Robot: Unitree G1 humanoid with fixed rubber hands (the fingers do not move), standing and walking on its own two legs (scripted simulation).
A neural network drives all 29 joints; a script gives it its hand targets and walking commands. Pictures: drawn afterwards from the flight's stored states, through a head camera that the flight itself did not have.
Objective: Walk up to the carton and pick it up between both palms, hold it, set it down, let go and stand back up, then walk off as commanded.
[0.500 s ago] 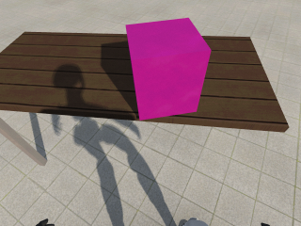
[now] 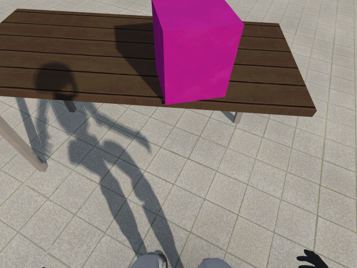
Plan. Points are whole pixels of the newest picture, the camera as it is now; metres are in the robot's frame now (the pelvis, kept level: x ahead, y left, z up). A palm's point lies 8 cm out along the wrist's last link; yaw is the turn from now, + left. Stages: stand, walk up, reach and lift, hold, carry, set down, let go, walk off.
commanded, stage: walk off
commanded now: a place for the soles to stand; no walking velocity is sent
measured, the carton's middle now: (191, 50) +0.72 -0.01 +0.08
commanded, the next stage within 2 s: none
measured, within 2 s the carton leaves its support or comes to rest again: neither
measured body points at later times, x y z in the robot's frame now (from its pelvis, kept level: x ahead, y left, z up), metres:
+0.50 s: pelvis -0.13 -0.02 -0.01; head -0.08 -0.06 +0.44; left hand -0.06 +0.32 -0.08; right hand +0.00 -0.32 -0.15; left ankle -0.17 +0.13 -0.66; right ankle -0.04 -0.13 -0.72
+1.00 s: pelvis -0.26 +0.01 +0.00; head -0.19 +0.03 +0.44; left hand -0.18 +0.34 -0.12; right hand -0.15 -0.32 -0.10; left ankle -0.17 +0.12 -0.72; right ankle -0.29 -0.13 -0.66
